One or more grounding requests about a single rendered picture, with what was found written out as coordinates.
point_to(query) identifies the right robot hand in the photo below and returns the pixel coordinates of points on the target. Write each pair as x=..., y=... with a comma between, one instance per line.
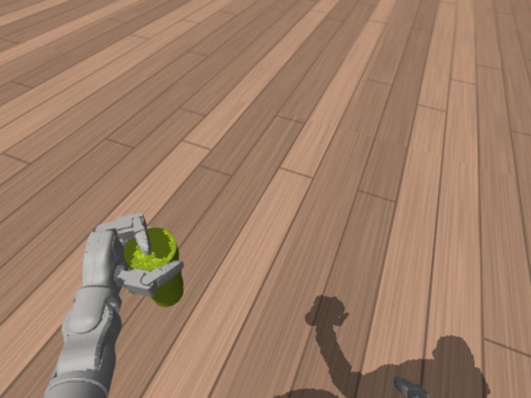
x=409, y=389

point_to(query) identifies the cup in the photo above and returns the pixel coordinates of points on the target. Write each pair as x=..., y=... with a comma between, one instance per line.
x=164, y=250

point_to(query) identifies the left robot arm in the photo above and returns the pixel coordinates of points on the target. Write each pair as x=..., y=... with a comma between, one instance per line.
x=90, y=329

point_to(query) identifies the left robot hand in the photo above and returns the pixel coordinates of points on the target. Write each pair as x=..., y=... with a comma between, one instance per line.
x=104, y=263

